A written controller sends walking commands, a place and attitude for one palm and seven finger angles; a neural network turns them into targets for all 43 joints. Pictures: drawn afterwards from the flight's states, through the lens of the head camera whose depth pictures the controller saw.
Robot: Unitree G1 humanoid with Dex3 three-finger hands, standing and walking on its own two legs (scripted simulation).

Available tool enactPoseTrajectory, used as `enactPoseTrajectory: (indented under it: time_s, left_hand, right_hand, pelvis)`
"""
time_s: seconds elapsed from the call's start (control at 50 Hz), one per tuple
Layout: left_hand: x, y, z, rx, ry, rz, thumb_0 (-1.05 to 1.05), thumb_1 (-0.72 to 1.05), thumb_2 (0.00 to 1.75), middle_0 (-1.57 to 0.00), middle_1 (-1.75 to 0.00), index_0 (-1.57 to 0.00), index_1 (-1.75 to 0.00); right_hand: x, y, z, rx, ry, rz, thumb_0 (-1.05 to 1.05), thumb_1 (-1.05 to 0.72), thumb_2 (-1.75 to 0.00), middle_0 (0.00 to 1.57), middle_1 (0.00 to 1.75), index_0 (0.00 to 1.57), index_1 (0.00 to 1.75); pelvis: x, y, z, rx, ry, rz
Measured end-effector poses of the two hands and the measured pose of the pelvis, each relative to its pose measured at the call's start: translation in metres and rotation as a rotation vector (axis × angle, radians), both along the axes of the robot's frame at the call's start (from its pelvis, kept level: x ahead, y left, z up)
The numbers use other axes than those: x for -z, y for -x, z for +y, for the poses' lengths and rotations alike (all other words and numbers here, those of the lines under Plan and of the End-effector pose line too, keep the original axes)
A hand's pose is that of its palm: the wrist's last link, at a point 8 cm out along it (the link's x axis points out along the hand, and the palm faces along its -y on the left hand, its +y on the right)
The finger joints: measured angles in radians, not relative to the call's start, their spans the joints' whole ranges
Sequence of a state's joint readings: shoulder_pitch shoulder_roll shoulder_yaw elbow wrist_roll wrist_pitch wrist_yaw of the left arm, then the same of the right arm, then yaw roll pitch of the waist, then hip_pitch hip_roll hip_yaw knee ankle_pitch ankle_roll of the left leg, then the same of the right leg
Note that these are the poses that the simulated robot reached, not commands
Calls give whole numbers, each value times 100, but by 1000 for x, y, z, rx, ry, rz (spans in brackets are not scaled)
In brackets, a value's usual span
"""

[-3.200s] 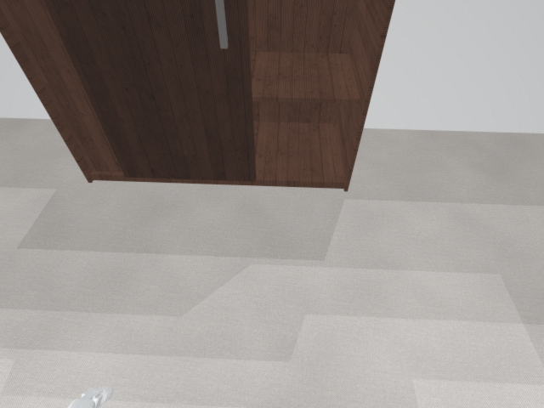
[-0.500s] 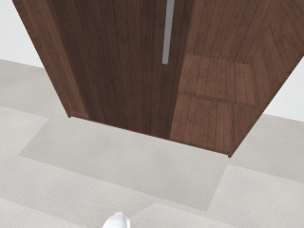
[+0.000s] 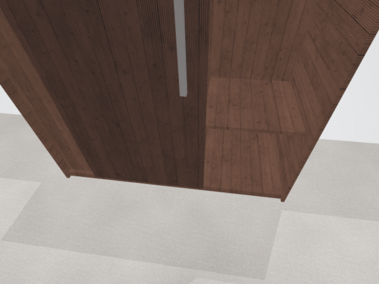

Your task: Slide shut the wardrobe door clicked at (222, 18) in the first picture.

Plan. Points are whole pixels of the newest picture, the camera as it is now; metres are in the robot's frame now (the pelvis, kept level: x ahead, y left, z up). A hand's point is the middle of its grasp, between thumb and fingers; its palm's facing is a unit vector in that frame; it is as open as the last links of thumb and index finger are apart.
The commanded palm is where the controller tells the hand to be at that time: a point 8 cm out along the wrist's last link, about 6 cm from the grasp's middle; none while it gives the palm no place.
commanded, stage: turn to face it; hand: left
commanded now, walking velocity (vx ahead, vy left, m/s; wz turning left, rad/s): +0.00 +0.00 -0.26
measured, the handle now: (182, 46) +0.75 +0.09 +0.16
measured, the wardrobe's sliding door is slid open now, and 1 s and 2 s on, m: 0.46 0.46 0.46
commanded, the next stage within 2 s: take the last steps up to it in 0.02 s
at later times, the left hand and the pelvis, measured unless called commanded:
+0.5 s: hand out of the picture +0.11 +0.19 -0.15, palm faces -0.07 -0.98 -0.16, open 7.4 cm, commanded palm none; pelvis +0.04 +0.01 +0.02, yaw -6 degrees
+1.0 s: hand (150, 266) +0.20 +0.13 -0.15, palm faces -0.03 -0.98 -0.19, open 7.3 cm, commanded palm none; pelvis +0.19 -0.05 +0.02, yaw -5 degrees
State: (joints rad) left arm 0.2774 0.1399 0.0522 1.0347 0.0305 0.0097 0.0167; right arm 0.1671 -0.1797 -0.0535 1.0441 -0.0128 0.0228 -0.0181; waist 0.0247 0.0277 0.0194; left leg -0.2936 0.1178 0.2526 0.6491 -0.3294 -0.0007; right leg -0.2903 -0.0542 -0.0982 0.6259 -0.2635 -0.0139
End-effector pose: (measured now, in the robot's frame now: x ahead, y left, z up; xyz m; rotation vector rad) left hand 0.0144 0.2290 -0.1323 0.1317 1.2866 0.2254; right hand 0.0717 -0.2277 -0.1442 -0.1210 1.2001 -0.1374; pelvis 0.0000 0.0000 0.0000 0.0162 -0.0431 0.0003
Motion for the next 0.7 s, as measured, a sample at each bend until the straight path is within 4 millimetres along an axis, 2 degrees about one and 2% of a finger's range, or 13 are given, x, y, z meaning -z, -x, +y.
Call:
enactPoseTrajectory:
  time_s: [0.08, 0.18, 0.32, 0.38, 0.46, 0.54, 0.62, 0.7]
  left_hand:
    - [-11, -13, -3, 27, -10, -15, 0, 91, 90, -20, -30, -19, -30]
    - [-13, -24, 1, 68, -3, 6, 0, 91, 90, -20, -30, -20, -30]
    - [4, -38, 19, 82, 47, 13, 0, 91, 90, -20, -30, -20, -30]
    - [2, -49, 22, 119, 58, 39, 0, 91, 90, -20, -30, -19, -30]
    - [-7, -76, 20, 152, 67, 22, 0, 91, 90, -20, -30, -19, -30]
    - [-11, -108, 8, 182, 65, 2, 0, 91, 90, -20, -30, -19, -30]
    - [-11, -148, -15, 227, 61, -11, 0, 91, 90, -20, -30, -19, -30]
    - [-4, -190, -44, 256, 50, -58, 0, 91, 90, -20, -30, -19, -30]
  right_hand:
    - [-1, 24, -9, 38, -2, 81, -1, -92, -90, 20, 30, 19, 30]
    - [-11, 50, -9, 83, 13, 124, 0, -91, -90, 19, 29, 19, 30]
    - [-17, 79, 12, 113, 48, 156, 0, -91, -90, 19, 29, 19, 30]
    - [-23, 96, 23, 153, 40, 178, 0, -91, -90, 19, 29, 19, 30]
    - [-30, 118, 38, 192, 12, 253, 0, -91, -90, 20, 30, 20, 30]
    - [-31, 131, 47, 224, -27, 330, 0, -91, -90, 20, 30, 20, 30]
    - [-26, 131, 45, 263, -67, 386, 0, -90, -90, 20, 30, 20, 30]
    - [-10, 118, 29, 283, -104, 428, 0, -90, -90, 20, 30, 20, 30]
  pelvis:
    - [-7, -3, -3, 16, 11, 12]
    - [-14, -3, -1, 45, 11, 32]
    - [-9, -13, 16, 67, 33, 37]
    - [-14, -22, 19, 84, 32, 34]
    - [-22, -36, 18, 91, 30, 38]
    - [-22, -52, 10, 107, 19, 42]
    - [-18, -72, -4, 122, 6, 46]
    - [-5, -99, -28, 131, -3, 47]
